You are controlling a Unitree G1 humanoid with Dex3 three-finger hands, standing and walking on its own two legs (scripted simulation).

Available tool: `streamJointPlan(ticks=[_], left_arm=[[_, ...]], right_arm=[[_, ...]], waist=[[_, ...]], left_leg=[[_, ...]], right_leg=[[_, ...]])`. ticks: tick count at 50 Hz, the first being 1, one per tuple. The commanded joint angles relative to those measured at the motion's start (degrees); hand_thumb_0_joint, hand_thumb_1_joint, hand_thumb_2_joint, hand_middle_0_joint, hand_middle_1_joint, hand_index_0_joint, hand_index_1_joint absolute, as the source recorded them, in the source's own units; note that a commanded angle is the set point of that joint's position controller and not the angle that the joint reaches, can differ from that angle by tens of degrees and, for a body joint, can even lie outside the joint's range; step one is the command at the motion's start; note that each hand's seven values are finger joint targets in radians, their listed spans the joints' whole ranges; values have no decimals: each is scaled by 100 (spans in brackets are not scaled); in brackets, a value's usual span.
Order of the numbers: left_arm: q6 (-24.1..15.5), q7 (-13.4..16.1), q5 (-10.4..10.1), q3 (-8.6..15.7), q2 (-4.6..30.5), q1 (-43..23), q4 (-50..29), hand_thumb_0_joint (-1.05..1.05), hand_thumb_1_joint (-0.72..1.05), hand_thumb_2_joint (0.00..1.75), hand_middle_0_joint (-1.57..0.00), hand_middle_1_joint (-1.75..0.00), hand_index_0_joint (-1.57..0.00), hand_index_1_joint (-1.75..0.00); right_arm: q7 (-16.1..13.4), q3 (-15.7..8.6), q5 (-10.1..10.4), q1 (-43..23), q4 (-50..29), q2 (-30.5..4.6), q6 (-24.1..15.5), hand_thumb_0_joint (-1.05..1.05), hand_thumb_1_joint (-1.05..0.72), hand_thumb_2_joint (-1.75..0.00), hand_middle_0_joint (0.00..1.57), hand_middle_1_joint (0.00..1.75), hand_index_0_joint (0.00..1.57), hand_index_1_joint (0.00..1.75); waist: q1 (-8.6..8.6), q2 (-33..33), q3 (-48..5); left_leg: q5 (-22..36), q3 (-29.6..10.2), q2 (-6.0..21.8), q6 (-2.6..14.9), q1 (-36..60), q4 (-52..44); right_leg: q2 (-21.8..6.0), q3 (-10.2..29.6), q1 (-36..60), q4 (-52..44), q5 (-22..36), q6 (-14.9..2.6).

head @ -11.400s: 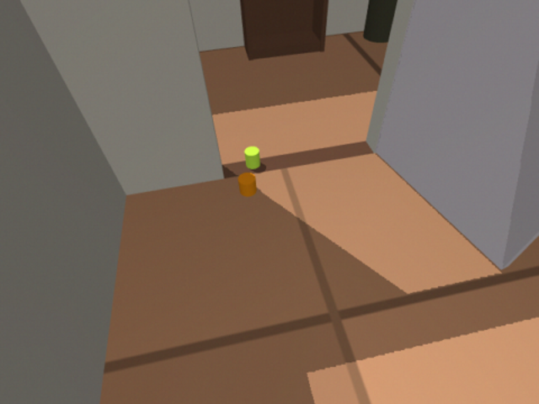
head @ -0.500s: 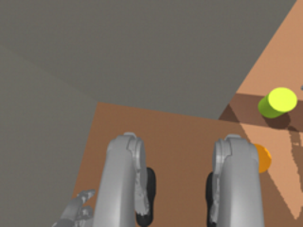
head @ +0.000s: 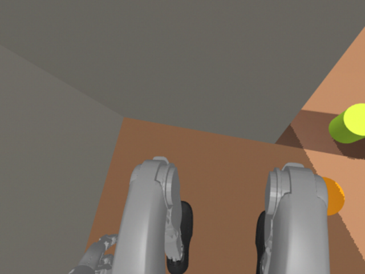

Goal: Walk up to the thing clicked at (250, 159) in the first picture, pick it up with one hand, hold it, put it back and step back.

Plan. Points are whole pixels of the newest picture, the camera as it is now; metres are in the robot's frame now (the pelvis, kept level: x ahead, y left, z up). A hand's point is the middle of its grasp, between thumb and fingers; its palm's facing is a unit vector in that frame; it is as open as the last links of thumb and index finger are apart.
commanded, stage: rise first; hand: right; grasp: from above
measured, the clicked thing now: (353, 124) +0.43 -0.37 -0.27
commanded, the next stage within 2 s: approach in 0.42 s
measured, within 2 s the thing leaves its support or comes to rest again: neither
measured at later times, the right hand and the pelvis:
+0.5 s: hand out of the picture +0.38 -0.40 -0.17, palm faces -0.46 +0.13 -0.88, open 14.1 cm; pelvis +0.00 +0.00 -0.01, yaw +1 degrees
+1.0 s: hand (359, 101) +0.46 -0.34 -0.16, palm faces -0.40 +0.07 -0.92, open 13.8 cm; pelvis +0.00 +0.00 +0.00, yaw +1 degrees
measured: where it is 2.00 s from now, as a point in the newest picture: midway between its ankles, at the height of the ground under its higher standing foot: (221, 256)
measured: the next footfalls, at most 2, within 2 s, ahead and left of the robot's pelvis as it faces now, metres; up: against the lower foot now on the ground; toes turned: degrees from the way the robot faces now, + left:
none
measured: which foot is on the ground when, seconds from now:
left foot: down 0.00-1.00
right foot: down 0.00-1.00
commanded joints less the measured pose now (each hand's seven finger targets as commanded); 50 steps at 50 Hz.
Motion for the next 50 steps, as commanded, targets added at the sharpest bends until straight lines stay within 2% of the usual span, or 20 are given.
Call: streamJointPlan(ticks=[1, 5, 9, 14, 16, 23, 25, 26, 27, 29, 31, 33, 37, 38, 40, 42, 43, 45, 48, 50], left_arm=[[-19, 103, -1, 440, 1436, 848, -122, 0, 90, 90, -20, -30, -20, -30], [-30, 99, 24, 401, 1438, 831, -90, 0, 90, 90, -20, -30, -20, -30], [-44, 69, 62, 378, 1457, 882, -62, 0, 90, 90, -20, -30, -20, -30], [-46, 56, 104, 352, 1440, 892, -26, 0, 90, 90, -20, -30, -20, -30], [-47, 54, 115, 342, 1446, 891, -25, 0, 90, 90, -20, -30, -20, -30], [-13, 36, 160, 313, 1464, 839, 12, 0, 90, 90, -20, -30, -20, -30], [-14, 31, 164, 309, 1468, 816, 19, 0, 90, 90, -20, -30, -20, -30], [-16, 28, 160, 295, 1469, 810, 35, 0, 90, 90, -20, -30, -20, -30], [-22, 27, 160, 304, 1484, 776, 20, 0, 89, 89, -20, -30, -20, -30], [-26, 35, 167, 276, 1471, 837, 48, 0, 89, 89, -20, -30, -20, -30], [-42, 25, 153, 293, 1486, 865, 80, 0, 89, 89, -20, -30, -20, -30], [-79, 44, 158, 302, 1510, 955, 96, 0, 89, 89, -20, -30, -20, -30], [-185, 59, 106, 307, 1509, 1185, 140, 0, 89, 89, -20, -30, -20, -30], [-210, 73, 75, 319, 1510, 1215, 133, 0, 89, 89, -20, -30, -20, -30], [-255, 84, 45, 304, 1527, 1296, 39, 0, 89, 89, -20, -30, -20, -30], [-283, 76, -9, 283, 1534, 1350, -36, 0, 89, 89, -20, -30, -20, -30], [-286, 70, -61, 263, 1516, 1345, -80, 0, 89, 89, -20, -30, -20, -30], [-263, 72, -113, 255, 1526, 1349, -184, 0, 89, 89, -20, -30, -20, -30], [-238, 67, -213, 201, 1479, 1345, -311, 0, 90, 89, -20, -30, -20, -30], [-236, 67, -261, 165, 1480, 1317, -379, 0, 90, 89, -20, -30, -20, -30]], right_arm=[[-259, -349, 176, -1299, -615, -1982, 53, 0, 51, -96, 5, 106, 7, 103], [-304, -348, 92, -1313, -587, -2050, 60, 0, 52, -97, 5, 105, 7, 103], [-313, -327, 104, -1390, -514, -2030, 76, 0, 53, -99, 5, 104, 6, 103], [-292, -386, 140, -1266, -414, -2093, 78, 0, 53, -99, 6, 104, 7, 103], [-281, -369, 142, -1353, -400, -2108, 61, 0, 54, -99, 6, 103, 6, 102], [-283, -461, 136, -1365, -451, -2232, -36, 0, 53, -99, 8, 100, 7, 100], [-284, -402, 138, -1428, -452, -2150, -56, 0, 54, -100, 8, 100, 7, 101], [-293, -393, 115, -1353, -338, -2148, -50, 0, 60, -107, 12, 95, 6, 101], [-316, -399, 128, -1500, -414, -2164, -61, 0, 54, -99, 5, 101, 6, 101], [-337, -280, 34, -1730, -490, -2158, -64, 0, 53, -98, 5, 103, 6, 102], [-368, -63, 20, -2058, -500, -1938, -73, 0, 53, -98, 5, 102, 6, 101], [-451, 66, 2, -2350, -624, -1822, -65, 0, 54, -98, 5, 102, 6, 101], [-634, 540, -52, -2695, -487, -1280, 184, 0, 52, -97, 5, 104, 7, 102], [-674, 570, -71, -2810, -526, -1290, 277, 0, 51, -96, 5, 105, 8, 103], [-781, 452, -47, -2806, -433, -1390, 512, 0, 49, -96, 5, 106, 9, 102], [-841, 287, -28, -2641, -336, -1525, 816, 0, 48, -95, 6, 108, 10, 103], [-826, 275, -21, -2542, -155, -1529, 983, 0, 47, -95, 6, 108, 10, 103], [-789, 81, 6, -2560, -116, -1745, 1238, 0, 47, -95, 6, 109, 10, 104], [-528, 231, 124, -2370, 35, -1655, 1521, 0, 48, -94, 5, 110, 10, 105], [-332, 223, 224, -2098, 59, -1733, 1599, 0, 47, -93, 5, 111, 11, 105]], waist=[[-179, -1749, -3739], [-202, -1886, -3766], [-88, -1814, -3743], [-144, -1651, -3763], [-53, -1554, -3747], [-106, -1738, -3856], [-49, -1740, -3780], [-71, -1782, -3703], [-53, -1821, -3698], [43, -1876, -3721], [223, -1885, -3666], [305, -2016, -3783], [566, -2114, -3752], [520, -2218, -3851], [463, -2379, -3991], [323, -2551, -4083], [309, -2590, -4024], [227, -2550, -4157], [256, -2203, -4032], [227, -1956, -3928]], left_leg=[[738, 372, -248, 377, 1075, -1243], [815, 386, -254, 374, 1027, -1160], [1031, 400, -242, 355, 1117, -1120], [1028, 347, -253, 353, 1288, -1196], [1088, 340, -264, 338, 1363, -1210], [1069, 374, -289, 350, 1300, -1126], [1020, 400, -288, 352, 1221, -1108], [999, 399, -291, 362, 1166, -1082], [983, 424, -286, 359, 1093, -1050], [1045, 399, -295, 359, 1156, -1096], [1026, 435, -302, 351, 981, -1050], [1011, 466, -296, 335, 923, -1065], [1079, 549, -284, 316, 764, -1061], [1100, 556, -281, 321, 733, -1072], [1238, 549, -253, 319, 838, -1058], [1438, 522, -220, 322, 967, -1022], [1488, 516, -222, 355, 965, -998], [1598, 463, -205, 377, 1200, -1064], [1649, 358, -224, 377, 1524, -1245], [1602, 284, -221, 357, 1764, -1336]], right_leg=[[207, -370, 3229, -1616, 870, -60], [211, -375, 3253, -1558, 959, -43], [222, -388, 3187, -1447, 1195, -67], [245, -452, 3067, -1347, 1210, -94], [248, -450, 2959, -1268, 1223, -110], [235, -413, 3069, -1231, 1281, -89], [224, -382, 3067, -1234, 1225, -84], [224, -369, 3073, -1248, 1220, -77], [214, -356, 3090, -1254, 1198, -72], [212, -367, 3102, -1213, 1234, -74], [181, -315, 3085, -1186, 1164, -66], [169, -285, 3230, -1218, 1136, -56], [140, -234, 3376, -1318, 1141, -13], [136, -241, 3504, -1361, 1166, -7], [138, -242, 3580, -1440, 1290, 14], [147, -271, 3709, -1541, 1539, 32], [149, -268, 3719, -1605, 1596, 49], [168, -320, 3592, -1670, 1640, 40], [211, -454, 3253, -1608, 1577, -49], [253, -513, 2961, -1593, 1456, -109]])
